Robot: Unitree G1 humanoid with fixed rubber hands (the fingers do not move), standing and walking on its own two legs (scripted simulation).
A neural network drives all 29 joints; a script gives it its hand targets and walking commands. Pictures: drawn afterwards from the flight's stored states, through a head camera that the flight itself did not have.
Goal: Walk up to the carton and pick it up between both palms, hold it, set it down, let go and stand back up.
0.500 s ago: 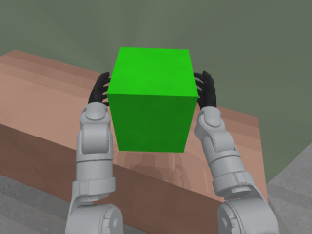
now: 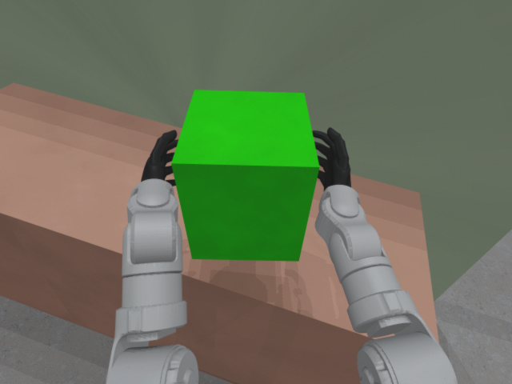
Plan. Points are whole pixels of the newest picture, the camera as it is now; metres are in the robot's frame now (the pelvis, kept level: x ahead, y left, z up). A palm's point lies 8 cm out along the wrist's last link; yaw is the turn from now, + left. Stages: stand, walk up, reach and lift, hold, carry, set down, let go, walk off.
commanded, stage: hold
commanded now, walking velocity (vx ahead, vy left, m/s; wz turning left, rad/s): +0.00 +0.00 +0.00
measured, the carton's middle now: (247, 177) +0.39 +0.01 +0.14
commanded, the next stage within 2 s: none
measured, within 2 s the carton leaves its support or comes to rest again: neither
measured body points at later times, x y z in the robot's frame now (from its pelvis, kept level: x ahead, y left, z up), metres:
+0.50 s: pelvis -0.01 +0.01 +0.00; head -0.05 +0.05 +0.44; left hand +0.36 +0.15 +0.17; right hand +0.36 -0.12 +0.18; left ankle +0.04 +0.13 -0.75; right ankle +0.01 -0.12 -0.75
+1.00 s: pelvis -0.01 +0.00 +0.00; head -0.04 +0.05 +0.44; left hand +0.36 +0.14 +0.17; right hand +0.37 -0.13 +0.18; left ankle +0.04 +0.13 -0.75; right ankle +0.01 -0.12 -0.75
